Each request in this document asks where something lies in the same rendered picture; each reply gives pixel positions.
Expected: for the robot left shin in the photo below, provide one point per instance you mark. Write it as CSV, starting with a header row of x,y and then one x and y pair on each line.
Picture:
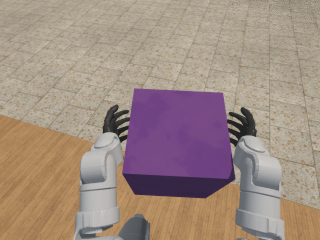
x,y
139,215

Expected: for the robot left forearm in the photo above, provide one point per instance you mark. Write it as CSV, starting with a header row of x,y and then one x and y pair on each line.
x,y
98,210

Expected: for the left robot thigh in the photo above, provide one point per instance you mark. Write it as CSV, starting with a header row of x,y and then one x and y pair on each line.
x,y
136,228

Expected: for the carton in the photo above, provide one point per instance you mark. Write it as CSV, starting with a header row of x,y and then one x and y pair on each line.
x,y
178,144

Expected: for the right robot hand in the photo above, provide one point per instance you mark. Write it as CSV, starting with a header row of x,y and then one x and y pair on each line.
x,y
248,127

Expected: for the robot right forearm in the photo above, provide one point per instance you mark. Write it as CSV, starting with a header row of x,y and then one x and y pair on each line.
x,y
260,185

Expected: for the left robot hand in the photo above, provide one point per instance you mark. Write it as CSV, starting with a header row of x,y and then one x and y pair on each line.
x,y
111,125

